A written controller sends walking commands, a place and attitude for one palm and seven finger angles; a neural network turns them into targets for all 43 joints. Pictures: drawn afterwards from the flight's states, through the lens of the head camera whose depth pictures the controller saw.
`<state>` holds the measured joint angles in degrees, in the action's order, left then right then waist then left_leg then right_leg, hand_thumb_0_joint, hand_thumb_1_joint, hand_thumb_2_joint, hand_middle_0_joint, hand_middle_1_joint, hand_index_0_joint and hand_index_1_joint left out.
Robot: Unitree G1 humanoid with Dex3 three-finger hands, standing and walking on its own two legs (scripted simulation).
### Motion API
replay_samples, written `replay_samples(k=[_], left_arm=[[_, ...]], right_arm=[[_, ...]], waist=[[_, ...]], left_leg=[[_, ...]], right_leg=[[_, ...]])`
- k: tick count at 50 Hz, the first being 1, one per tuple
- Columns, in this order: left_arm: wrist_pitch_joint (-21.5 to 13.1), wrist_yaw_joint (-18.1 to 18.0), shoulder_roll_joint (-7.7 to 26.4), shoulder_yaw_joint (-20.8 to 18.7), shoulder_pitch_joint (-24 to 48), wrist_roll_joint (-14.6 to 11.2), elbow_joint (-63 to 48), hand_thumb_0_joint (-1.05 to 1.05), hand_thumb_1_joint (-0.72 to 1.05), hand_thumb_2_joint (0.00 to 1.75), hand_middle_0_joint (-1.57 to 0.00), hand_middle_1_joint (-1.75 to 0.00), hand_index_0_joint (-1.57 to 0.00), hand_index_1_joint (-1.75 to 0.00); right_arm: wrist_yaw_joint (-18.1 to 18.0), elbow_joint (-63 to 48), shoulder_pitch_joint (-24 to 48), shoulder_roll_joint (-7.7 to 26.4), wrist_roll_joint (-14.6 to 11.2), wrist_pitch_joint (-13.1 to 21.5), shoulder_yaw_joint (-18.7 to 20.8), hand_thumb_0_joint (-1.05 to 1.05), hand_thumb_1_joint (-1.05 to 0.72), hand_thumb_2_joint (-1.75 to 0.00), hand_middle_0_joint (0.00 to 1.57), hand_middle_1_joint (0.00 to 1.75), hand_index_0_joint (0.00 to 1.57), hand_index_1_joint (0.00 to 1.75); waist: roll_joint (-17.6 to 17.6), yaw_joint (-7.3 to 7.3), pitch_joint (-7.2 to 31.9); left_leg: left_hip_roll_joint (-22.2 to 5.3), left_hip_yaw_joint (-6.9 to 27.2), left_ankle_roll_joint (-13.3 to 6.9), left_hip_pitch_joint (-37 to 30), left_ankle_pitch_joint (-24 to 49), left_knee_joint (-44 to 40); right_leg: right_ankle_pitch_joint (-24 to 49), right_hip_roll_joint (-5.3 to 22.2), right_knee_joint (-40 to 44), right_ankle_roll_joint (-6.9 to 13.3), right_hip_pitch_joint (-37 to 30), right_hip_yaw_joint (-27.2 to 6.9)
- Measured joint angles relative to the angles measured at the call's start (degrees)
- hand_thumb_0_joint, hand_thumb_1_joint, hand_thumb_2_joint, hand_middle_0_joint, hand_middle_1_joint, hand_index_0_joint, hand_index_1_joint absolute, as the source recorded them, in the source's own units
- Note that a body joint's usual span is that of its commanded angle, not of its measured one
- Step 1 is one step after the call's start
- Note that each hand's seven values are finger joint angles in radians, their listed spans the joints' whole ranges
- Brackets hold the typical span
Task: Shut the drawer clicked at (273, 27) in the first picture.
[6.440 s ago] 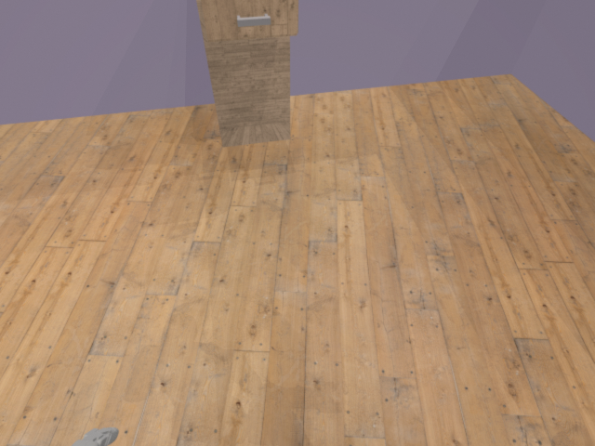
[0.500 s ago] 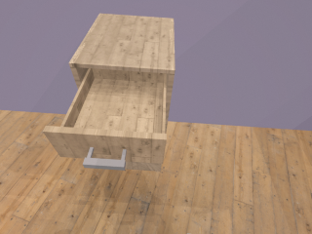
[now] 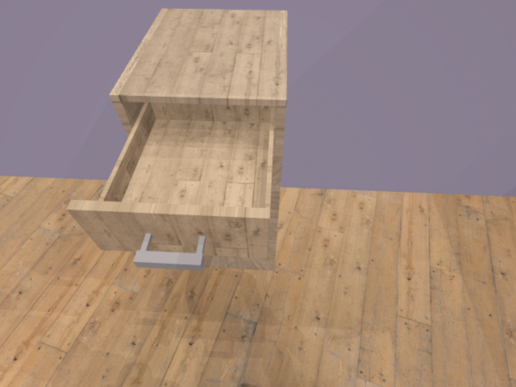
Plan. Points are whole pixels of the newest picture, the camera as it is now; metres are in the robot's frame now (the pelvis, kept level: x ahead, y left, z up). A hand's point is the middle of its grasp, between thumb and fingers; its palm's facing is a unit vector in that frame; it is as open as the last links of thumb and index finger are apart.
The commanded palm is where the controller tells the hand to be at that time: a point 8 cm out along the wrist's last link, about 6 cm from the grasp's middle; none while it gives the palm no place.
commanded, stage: come to a stop and stand still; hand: left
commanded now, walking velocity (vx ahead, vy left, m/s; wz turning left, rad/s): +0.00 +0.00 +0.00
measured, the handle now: (172, 250) +0.33 +0.18 -0.01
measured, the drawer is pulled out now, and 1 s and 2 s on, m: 0.29 0.29 0.29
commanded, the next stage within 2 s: look again from close up in 0.26 s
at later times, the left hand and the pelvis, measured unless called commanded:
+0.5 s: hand out of the picture -0.04 +0.20 -0.17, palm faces -0.02 -0.97 -0.22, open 7.4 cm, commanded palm none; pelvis -0.03 +0.02 +0.00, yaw -1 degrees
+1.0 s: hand out of the picture +0.03 +0.21 -0.17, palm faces -0.03 -0.97 -0.23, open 7.4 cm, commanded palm +0.08 +0.26 -0.07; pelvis -0.02 +0.03 +0.00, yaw -1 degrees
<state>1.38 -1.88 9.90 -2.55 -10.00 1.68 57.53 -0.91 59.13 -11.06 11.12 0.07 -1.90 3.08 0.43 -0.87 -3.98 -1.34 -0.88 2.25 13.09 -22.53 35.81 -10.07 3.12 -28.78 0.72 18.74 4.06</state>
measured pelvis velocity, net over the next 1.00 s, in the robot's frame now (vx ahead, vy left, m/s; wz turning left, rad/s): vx -0.02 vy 0.03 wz -0.02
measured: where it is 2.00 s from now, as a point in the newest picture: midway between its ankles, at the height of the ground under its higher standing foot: outside the picture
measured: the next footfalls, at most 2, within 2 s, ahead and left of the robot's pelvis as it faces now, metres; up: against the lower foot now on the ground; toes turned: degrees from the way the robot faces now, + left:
left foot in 0.04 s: +0.00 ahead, +0.14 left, +0.00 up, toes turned +1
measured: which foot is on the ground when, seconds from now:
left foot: up 0.00-0.02, down 0.04-1.00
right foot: down 0.00-1.00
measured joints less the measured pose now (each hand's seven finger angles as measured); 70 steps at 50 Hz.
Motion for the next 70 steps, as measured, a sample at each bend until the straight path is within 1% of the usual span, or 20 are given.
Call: replay_samples(k=[2, 6, 10, 13, 15, 18, 21, 28, 40, 51, 52, 53, 54, 56, 58, 60, 63, 65, 67, 70], left_arm=[[0.49, 0.06, 0.53, -0.08, -0.67, -0.45, 0.67, 0.00, 0.90, 0.90, -0.21, -0.30, -0.21, -0.30], [1.73, 0.27, 1.74, -0.11, -2.09, -0.48, 2.49, 0.01, 0.90, 0.90, -0.20, -0.30, -0.20, -0.30], [1.24, 0.56, 1.80, 0.51, -4.14, -0.44, 3.94, 0.01, 0.91, 0.90, -0.20, -0.30, -0.20, -0.30], [0.21, 0.33, 1.10, 1.22, -5.37, -0.59, 5.69, 0.01, 0.91, 0.90, -0.20, -0.30, -0.20, -0.30], [-0.26, 0.32, -0.18, 1.93, -5.95, -0.74, 6.97, 0.01, 0.91, 0.90, -0.20, -0.30, -0.20, -0.30], [-0.74, 0.33, -1.22, 2.61, -6.90, -0.97, 8.19, 0.01, 0.91, 0.90, -0.20, -0.30, -0.20, -0.30], [-1.04, 0.65, -0.71, 3.64, -8.03, -0.74, 6.06, 0.01, 0.90, 0.90, -0.20, -0.30, -0.20, -0.30], [-1.51, -0.23, -0.07, 3.76, -8.33, -0.66, 3.02, 0.01, 0.90, 0.90, -0.21, -0.30, -0.21, -0.30], [-1.88, -0.66, 0.09, 3.39, -3.55, -0.94, 0.81, 0.01, 0.91, 0.90, -0.20, -0.30, -0.20, -0.30], [-1.82, -0.95, 0.25, 3.24, -3.39, -0.79, 1.76, 0.00, 0.90, 0.90, -0.20, -0.30, -0.20, -0.30], [1.78, -0.74, 0.01, 1.47, -6.14, -2.72, -6.79, 0.01, 0.90, 0.90, -0.21, -0.30, -0.21, -0.30], [2.76, -1.00, -0.06, 0.08, -9.69, -3.93, -17.61, 0.01, 0.90, 0.90, -0.21, -0.30, -0.21, -0.31], [1.46, -2.05, 0.06, -0.11, -13.08, -5.21, -27.27, 0.02, 0.90, 0.90, -0.21, -0.31, -0.21, -0.31], [-1.87, -3.28, -0.25, -0.04, -16.60, -7.30, -41.34, 0.02, 0.91, 0.90, -0.22, -0.32, -0.22, -0.32], [-7.60, -1.89, -1.20, -0.68, -16.98, -8.99, -49.17, 0.02, 0.91, 0.90, -0.24, -0.34, -0.24, -0.34], [-15.40, 1.66, -2.18, -1.64, -16.71, -10.49, -52.86, 0.01, 0.91, 0.90, -0.26, -0.37, -0.26, -0.37], [-27.87, 9.89, -3.11, -1.92, -16.95, -12.67, -54.53, 0.01, 0.91, 0.90, -0.30, -0.42, -0.31, -0.42], [-33.11, 14.71, -2.95, -1.75, -17.69, -12.85, -54.74, 0.01, 0.91, 0.90, -0.34, -0.45, -0.34, -0.45], [-33.24, 17.19, -2.44, -1.23, -19.52, -13.39, -55.97, 0.01, 0.90, 0.90, -0.38, -0.49, -0.38, -0.49], [-29.42, 16.76, -1.76, -0.84, -22.76, -13.85, -58.59, 0.01, 0.90, 0.90, -0.44, -0.55, -0.44, -0.56]], right_arm=[[-0.04, -0.05, -0.45, -0.11, 0.16, 0.94, -0.36, 0.01, -0.91, -0.90, 0.20, 0.29, 0.20, 0.30], [-0.16, 0.93, -2.02, -2.16, 0.69, 1.11, -1.60, 0.01, -0.91, -0.90, 0.20, 0.29, 0.20, 0.30], [-0.89, 2.47, -2.75, -2.63, 0.66, 1.09, -2.12, 0.01, -0.93, -0.90, 0.20, 0.29, 0.20, 0.30], [-1.04, 3.40, -2.34, -2.40, 0.27, 1.59, -2.25, 0.01, -0.93, -0.90, 0.20, 0.29, 0.20, 0.30], [-1.03, 3.78, -1.89, -1.69, 0.01, 1.80, -2.10, 0.01, -0.93, -0.90, 0.20, 0.29, 0.20, 0.30], [-0.87, 4.33, -1.99, -1.41, -0.13, 2.04, -2.26, 0.01, -0.93, -0.90, 0.20, 0.29, 0.20, 0.30], [0.05, 2.32, -2.82, -1.34, 0.72, 1.81, -1.96, 0.01, -0.93, -0.90, 0.20, 0.29, 0.20, 0.30], [0.54, 0.47, -4.13, -0.47, 0.70, 1.10, -1.55, 0.01, -0.91, -0.90, 0.20, 0.29, 0.20, 0.30], [0.33, 2.10, -3.27, -1.39, 0.55, 1.90, -2.41, 0.01, -0.92, -0.90, 0.20, 0.29, 0.20, 0.30], [0.36, 2.76, -2.21, -1.07, 0.26, 2.14, -2.57, 0.01, -0.92, -0.90, 0.20, 0.29, 0.20, 0.30], [0.20, 0.50, -3.29, -1.00, -0.38, 2.82, -2.69, 0.01, -0.92, -0.90, 0.20, 0.29, 0.20, 0.30], [-0.59, -2.08, -5.00, -1.09, -0.71, 5.34, -2.79, 0.01, -0.92, -0.90, 0.20, 0.29, 0.20, 0.30], [-1.30, -4.30, -6.50, -1.11, -1.02, 8.41, -2.81, 0.02, -0.92, -0.90, 0.20, 0.29, 0.20, 0.30], [-1.65, -8.31, -7.86, -0.63, -1.40, 13.52, -2.43, 0.02, -0.92, -0.90, 0.20, 0.29, 0.20, 0.30], [-1.12, -12.17, -7.19, 0.19, -0.96, 16.53, -1.83, 0.02, -0.91, -0.90, 0.20, 0.29, 0.20, 0.30], [-0.12, -15.88, -5.13, 0.70, -0.59, 17.87, -1.27, 0.02, -0.91, -0.90, 0.20, 0.29, 0.20, 0.30], [1.65, -21.58, -1.42, 1.29, -0.10, 18.85, -0.44, 0.02, -0.91, -0.90, 0.20, 0.29, 0.20, 0.30], [2.40, -25.20, 0.92, 1.92, -0.28, 19.06, 0.22, 0.02, -0.91, -0.90, 0.20, 0.29, 0.20, 0.30], [2.34, -28.65, 2.52, 2.61, -0.82, 18.66, 0.62, 0.02, -0.90, -0.90, 0.20, 0.29, 0.20, 0.30], [1.39, -32.29, 3.50, 3.20, -1.43, 17.79, 0.74, 0.02, -0.90, -0.90, 0.20, 0.29, 0.20, 0.30]], waist=[[-0.15, 0.11, 0.92], [-2.44, -0.36, 2.45], [-3.02, -0.87, 3.49], [-2.68, -1.15, 3.08], [-0.74, -0.46, 2.33], [0.13, 0.26, 2.06], [-0.29, 0.69, 1.77], [0.71, 1.55, 3.27], [-0.01, 1.50, 2.50], [0.07, 1.58, 1.76], [-0.06, 1.62, 1.77], [-0.58, 1.13, 2.01], [-1.01, 0.96, 2.84], [-0.81, 1.66, 4.47], [-0.02, 2.41, 6.38], [0.01, 2.62, 8.43], [-0.96, 2.27, 10.91], [-1.55, 1.61, 11.53], [-1.97, 0.72, 11.87], [-1.78, -0.71, 12.36]], left_leg=[[-0.36, 0.00, -0.87, -2.83, 4.00, -7.01], [0.60, -0.45, -1.97, -4.02, 5.34, -8.82], [1.53, -0.93, -2.40, -4.86, 7.14, -11.64], [1.97, -1.69, -2.29, -4.22, 6.86, -10.79], [1.14, -1.39, -2.10, -4.56, 7.14, -11.11], [0.85, -1.29, -1.95, -5.12, 8.06, -12.27], [1.07, -1.48, -2.01, -3.36, 7.72, -10.50], [0.28, -0.56, -1.79, 0.91, 4.67, -4.23], [1.02, -1.40, -2.67, -1.38, 4.42, -5.21], [1.20, -2.10, -3.14, -2.58, 4.72, -6.38], [1.21, -1.97, -3.15, -2.04, 4.50, -5.84], [1.49, -2.03, -3.14, -1.94, 4.54, -5.94], [1.86, -1.96, -3.04, -1.60, 4.65, -6.02], [2.45, -1.02, -3.04, 0.21, 4.42, -4.63], [2.44, -0.18, -3.14, 4.19, 3.31, -1.07], [2.09, -0.18, -2.95, 9.28, 1.66, 3.52], [1.34, -0.42, -2.38, 18.18, -1.67, 12.30], [0.82, -0.28, -2.22, 23.52, -4.03, 18.27], [0.55, 0.04, -1.97, 27.57, -5.78, 23.02], [0.22, 1.31, -1.03, 31.58, -8.04, 27.88]], right_leg=[[-0.29, -0.22, -1.48, -0.80, 0.90, 0.24], [-5.82, -0.18, -3.47, -1.51, 0.20, -1.44], [-7.04, -0.23, -5.33, -1.58, -2.19, -2.59], [-4.89, -0.25, 0.45, -1.50, -5.68, -3.41], [-3.97, -1.07, 2.08, -1.47, -6.62, -3.03], [-2.65, -1.39, 3.49, -1.38, -7.28, -2.88], [-3.72, -1.13, 0.46, -0.88, -4.90, -3.10], [-5.48, -1.72, -2.89, -0.93, -2.23, -2.27], [-5.58, -1.04, -2.33, -1.86, -4.08, -3.13], [-4.90, -0.92, -0.77, -2.47, -5.26, -3.80], [-4.92, -0.88, -1.05, -2.44, -4.88, -3.68], [-5.19, -0.63, -1.75, -2.00, -4.38, -3.74], [-5.70, -0.26, -2.68, -1.46, -3.66, -3.66], [-6.74, 0.46, -4.30, -1.46, -2.28, -2.76], [-7.61, 0.61, -6.71, -1.82, 0.85, -1.94], [-8.88, 0.39, -10.89, -1.81, 5.86, -2.03], [-11.91, -0.11, -19.59, -1.32, 14.99, -2.47], [-14.08, -0.48, -25.38, -1.20, 20.35, -2.49], [-15.20, -0.67, -29.98, -0.86, 24.38, -2.34], [-18.22, -0.84, -34.68, -0.07, 27.94, -1.24]])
